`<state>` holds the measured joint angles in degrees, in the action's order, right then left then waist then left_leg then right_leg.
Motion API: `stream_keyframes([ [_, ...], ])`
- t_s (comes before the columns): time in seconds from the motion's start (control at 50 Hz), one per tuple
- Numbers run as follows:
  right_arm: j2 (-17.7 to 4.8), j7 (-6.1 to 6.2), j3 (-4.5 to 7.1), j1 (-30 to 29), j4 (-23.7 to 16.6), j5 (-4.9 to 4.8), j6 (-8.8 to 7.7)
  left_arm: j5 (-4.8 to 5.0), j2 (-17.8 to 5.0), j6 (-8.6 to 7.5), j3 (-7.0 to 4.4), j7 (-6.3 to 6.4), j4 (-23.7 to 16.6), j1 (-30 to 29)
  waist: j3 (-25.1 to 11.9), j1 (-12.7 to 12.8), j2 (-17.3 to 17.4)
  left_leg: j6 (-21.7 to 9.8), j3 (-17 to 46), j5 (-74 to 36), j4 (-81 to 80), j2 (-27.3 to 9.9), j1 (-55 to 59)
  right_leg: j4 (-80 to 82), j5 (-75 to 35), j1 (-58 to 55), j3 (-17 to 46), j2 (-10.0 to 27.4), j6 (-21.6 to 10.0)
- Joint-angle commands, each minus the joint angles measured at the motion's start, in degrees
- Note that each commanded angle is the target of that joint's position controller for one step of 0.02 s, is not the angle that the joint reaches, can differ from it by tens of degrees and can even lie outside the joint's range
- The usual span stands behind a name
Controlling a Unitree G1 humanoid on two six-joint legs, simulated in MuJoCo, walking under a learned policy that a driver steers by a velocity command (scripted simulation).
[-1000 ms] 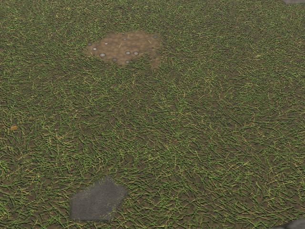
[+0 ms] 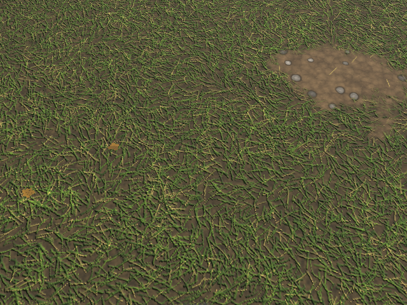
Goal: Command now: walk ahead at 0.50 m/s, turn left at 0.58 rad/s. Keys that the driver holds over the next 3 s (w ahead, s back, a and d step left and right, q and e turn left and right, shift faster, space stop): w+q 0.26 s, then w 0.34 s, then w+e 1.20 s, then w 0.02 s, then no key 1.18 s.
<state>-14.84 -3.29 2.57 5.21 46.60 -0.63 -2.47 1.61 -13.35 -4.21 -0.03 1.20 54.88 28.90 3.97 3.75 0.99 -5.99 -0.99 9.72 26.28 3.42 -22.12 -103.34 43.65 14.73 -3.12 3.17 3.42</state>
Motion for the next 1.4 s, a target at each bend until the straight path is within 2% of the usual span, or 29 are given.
stream_keyframes([
  [0.02, -14.03, 2.86, 4.39, 23.19, 4.21, -0.79, 1.92, 1.89, -5.36, -4.2, -0.63, -0.63, -13.71, -4.78, -28.69, -7.68, -3.21, -22.46, 34.02, -15.87, 0.96, -24.69, 57.77, -5.12, -4.85, 49.64, 8.55, 3.35, -0.28],
  [0.04, -14.36, 3.39, 4.6, 18.75, 2.48, -0.65, 1.71, 1.73, -5.04, -3.62, -0.96, 0.1, -14.3, -6.47, -22.8, -5.22, -6.27, -23.11, 44.81, -3.81, -4.27, -28.55, 43.61, -6.37, -7.9, 50.16, 7.76, 3.38, 0.99],
  [0.06, -9.4, 3.19, 2.93, 12.76, 0.42, -0.56, 0.16, 1.04, -7.84, -3.01, -2.0, 0.61, -13.83, -8.83, -14.56, -2.77, -9.55, -20.0, 42.84, -5.04, -7.56, -29.61, 28.74, 6.54, -16.3, 47.81, 11.67, 5.77, -0.39],
  [0.08, -8.33, 3.47, 2.01, 2.46, -2.46, -0.83, -0.78, 0.55, -7.65, -1.47, -2.43, 1.15, -14.27, -11.54, -1.64, 1.85, -7.84, -15.16, 32.66, -11.65, -12.25, -23.9, 2.94, 23.63, -19.42, 35.73, 11.09, 8.03, 1.87],
  [0.1, -9.55, 3.71, 2.54, -1.47, -3.73, -0.4, -1.11, -1.72, -5.86, -1.25, -2.34, 1.69, -14.31, -11.26, 1.02, 3.29, -4.85, -12.54, 23.99, -11.86, -12.45, -16.37, -10.24, 38.0, -23.28, 23.37, 9.59, 7.74, 3.14],
  [0.14, -9.73, 5.13, 2.92, 1.41, -3.46, 0.44, -1.41, -3.19, -4.6, -2.12, -2.64, 1.22, -13.76, -13.76, -3.92, 0.53, 0.18, -9.19, 11.92, -13.36, -9.25, -5.01, -18.27, 55.29, -44.87, 2.59, 5.06, 2.21, 3.25],
  [0.22, -8.19, 5.56, 3.38, 8.17, -0.73, -1.74, -0.82, -0.06, -7.02, -1.52, -3.8, 0.38, -17.12, -21.73, -5.14, -2.38, 4.69, -6.5, 18.34, -1.31, -5.42, -7.57, -4.21, 68.25, -47.41, 2.37, 6.89, -0.6, 1.98],
  [0.28, -4.11, 5.24, 2.66, 11.88, -0.54, -1.01, -0.04, -1.0, -9.28, -1.93, -5.66, -0.57, -15.32, -13.84, -6.81, 1.34, 3.52, -2.55, 19.75, 5.44, 8.14, -5.58, 0.06, 69.54, -37.22, -4.33, 6.35, -0.55, -2.78],
  [0.3, 0.24, 4.78, 1.49, 15.69, -0.59, -0.25, -0.15, -1.66, -12.29, -2.41, -6.46, -1.04, -14.0, -6.94, -11.58, 2.41, -6.27, 0.32, 13.29, 13.57, 26.61, -0.1, -6.23, 71.37, -33.83, -15.22, 15.67, 7.99, -6.86],
  [0.32, 1.96, 4.11, 1.08, 23.54, -1.63, -2.55, -1.26, -2.29, -18.13, -2.21, -8.04, -2.02, -10.7, -0.13, -17.58, -0.65, -29.48, 2.31, 8.93, 26.5, 46.71, 5.02, -22.03, 85.51, -13.47, -27.25, 50.34, 21.17, -17.78],
  [0.34, -4.52, 4.07, 2.41, 20.03, -0.56, -3.03, -1.42, -1.52, -12.27, -2.55, -6.82, -2.18, -11.97, -2.19, -12.78, 1.1, -18.87, 2.17, 12.24, 23.08, 53.05, 1.48, -29.0, 90.09, 3.53, -25.1, 56.31, 20.48, -17.1],
  [0.38, -6.51, 4.37, 3.23, 7.03, -3.72, -1.01, -0.7, -2.05, -9.08, -1.87, -5.76, -1.84, -13.13, -11.53, -2.89, 0.59, -6.81, 1.3, 8.42, 12.57, 50.07, -3.17, -27.63, 89.02, -9.68, -11.04, 36.61, 14.73, -13.26],
  [0.44, -3.95, 3.84, 3.22, 8.17, -3.28, -0.38, -0.42, -2.15, -6.37, -1.77, -5.17, -1.42, -12.21, -16.1, -4.87, -3.65, -9.05, 2.04, 6.77, 6.81, 38.93, -6.93, -16.59, 90.25, -26.9, -2.02, 22.94, 9.74, -12.27],
  [0.54, -0.78, 3.5, 1.87, 0.95, -4.55, 0.43, -0.72, -0.54, -8.86, -1.99, -6.32, -0.66, -8.52, -10.93, -5.81, -2.09, -6.05, 3.59, 3.95, -2.15, 19.3, -7.51, -15.62, 93.29, -38.2, -6.2, 15.07, 10.24, -14.39],
  [0.68, -1.5, 2.21, 1.38, -9.11, -6.21, -0.71, -2.58, 0.48, -9.87, -0.92, -6.69, -0.51, -3.52, -5.4, -1.73, 0.58, -6.94, 4.44, 1.24, -5.6, 3.53, -4.68, -8.5, 91.73, -38.33, -7.42, 13.28, 10.56, -14.14],
  [0.74, -4.42, 2.28, 2.77, -3.03, -4.12, -0.48, -3.47, 0.9, -11.14, -0.28, -6.84, -0.36, -2.95, -7.2, -4.86, -4.38, -6.95, 2.49, 0.2, -4.66, -2.3, -2.9, 5.62, 84.26, -46.02, -6.06, 13.34, 9.58, -12.01],
  [0.76, -7.22, 2.78, 4.2, 5.37, -1.65, -0.14, -3.56, 0.55, -9.41, -0.41, -6.23, -0.47, -3.32, -8.43, -9.76, -8.34, -5.73, 0.79, 2.29, -4.91, -1.68, -4.78, 18.56, 74.85, -50.3, -1.46, 10.67, 6.44, -10.11],
  [0.78, -12.33, 3.55, 5.67, 16.77, 0.2, 0.64, -3.48, -0.89, -5.49, -0.79, -4.79, -0.59, -5.15, -9.97, -18.55, -13.06, 2.08, -3.02, 15.29, -3.57, -1.16, -17.33, 35.37, 55.71, -36.81, 10.09, 6.37, 1.77, -7.15],
  [0.8, -14.83, 3.25, 5.92, 18.91, 1.31, 0.95, -2.92, 0.27, -1.22, -1.79, -3.62, -0.41, -5.97, -3.9, -23.02, -10.15, 15.82, -10.52, 37.02, 7.02, -7.53, -28.2, 46.0, 39.68, -11.38, 27.71, 5.78, -4.21, -5.03],
  [0.84, -6.25, 3.11, 3.64, 13.1, 0.51, 0.26, -3.22, 1.39, -9.38, -2.03, -5.85, -0.32, -5.97, -9.19, -12.94, -9.88, 8.45, -7.84, 28.29, 11.11, -10.44, -24.33, 35.51, 31.23, -18.34, 33.91, 10.19, 1.2, -5.73],
  [0.92, -2.1, 2.61, 2.45, 4.83, 1.2, 1.26, -4.01, 0.59, -5.4, -0.25, -5.97, -0.19, -6.58, -12.18, -5.03, -4.59, 5.42, -4.14, 10.84, -6.22, -16.59, -18.11, 19.29, 37.62, -29.67, 26.42, 9.68, 5.14, -5.58],
  [1.16, -8.64, 4.45, 3.8, 11.58, 6.41, -0.21, -2.7, -0.2, -3.41, 1.38, -3.96, -4.18, -15.33, -30.43, 0.96, -7.23, 1.04, -1.76, -8.1, -21.42, -16.23, -19.06, 23.98, 66.09, -45.22, 24.95, 1.87, 2.21, -7.17],
  [1.22, -11.47, 4.91, 4.51, 11.38, 6.21, -0.59, -1.32, -0.21, -6.12, 1.73, -5.08, -5.0, -16.54, -28.57, -2.28, -4.31, 3.69, -0.07, -10.53, -44.17, -6.78, -19.79, 28.63, 66.93, -36.2, 17.8, -2.61, -2.31, -9.94],
  [1.26, -12.49, 5.36, 4.6, 10.08, 5.56, -0.56, -0.27, -0.04, -10.48, 2.03, -7.6, -4.66, -13.58, -15.04, -9.34, 3.5, 3.67, 2.07, -12.31, -51.04, 12.55, -17.64, 24.04, 70.56, -36.02, -1.21, -4.07, -6.81, -13.33],
  [1.28, -10.86, 5.54, 3.91, 10.85, 4.32, 0.52, -0.51, -0.13, -15.51, 2.6, -9.56, -3.32, -11.49, -6.04, -14.71, 6.54, -3.02, 4.63, -12.54, -33.25, 30.87, -14.96, 9.51, 72.09, -36.54, -19.28, 7.79, -0.53, -16.62],
  [1.3, -1.52, 4.1, 0.94, 16.57, 1.38, 2.09, -2.35, 0.32, -20.39, 2.0, -9.82, -3.16, -11.91, -7.98, -20.43, -1.11, -16.66, 7.82, -5.46, 21.98, 50.55, -2.26, -16.45, 78.82, -27.19, -38.21, 41.36, 13.95, -27.89],
  [1.32, -6.75, 3.06, 1.83, 9.53, 0.35, -0.37, -5.03, -0.44, -15.61, 1.68, -8.37, -3.05, -12.95, -4.89, -25.22, 3.51, -9.97, 6.4, 6.19, 23.27, 55.24, -2.31, -22.54, 86.14, -23.18, -40.56, 49.44, 15.74, -27.6],
  [1.34, -8.67, 2.71, 2.4, 4.27, -1.31, -2.17, -6.25, -0.88, -13.16, 1.01, -7.64, -2.95, -12.85, -7.71, -17.16, 3.57, -7.47, 4.9, 6.22, 17.73, 53.54, -5.03, -26.45, 86.91, -28.18, -34.83, 41.12, 14.11, -24.52],
  [1.4, -8.52, 3.76, 3.05, 5.26, -0.26, 0.23, -5.61, -1.31, -8.85, 0.1, -6.18, -2.54, -15.29, -17.75, -8.53, -3.66, -1.47, 5.4, 6.44, 9.21, 40.89, -10.46, -15.08, 88.64, -44.49, -11.8, 26.05, 8.16, -20.87],
])
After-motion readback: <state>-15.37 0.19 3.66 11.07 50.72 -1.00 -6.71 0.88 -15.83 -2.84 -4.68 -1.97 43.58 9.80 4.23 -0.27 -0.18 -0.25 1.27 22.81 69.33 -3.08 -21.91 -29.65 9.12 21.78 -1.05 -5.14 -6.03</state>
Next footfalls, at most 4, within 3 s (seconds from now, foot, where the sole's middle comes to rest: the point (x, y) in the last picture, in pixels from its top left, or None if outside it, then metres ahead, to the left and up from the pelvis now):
0.28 right None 0.38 -0.16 -0.77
0.76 left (179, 262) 0.53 0.15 -0.77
1.28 right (246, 179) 0.86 -0.07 -0.77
1.76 left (212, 114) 1.18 0.07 -0.77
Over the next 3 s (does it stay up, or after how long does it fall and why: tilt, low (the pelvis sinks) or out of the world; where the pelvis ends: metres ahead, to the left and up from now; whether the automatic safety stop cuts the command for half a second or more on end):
stays up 1.21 -0.05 0.00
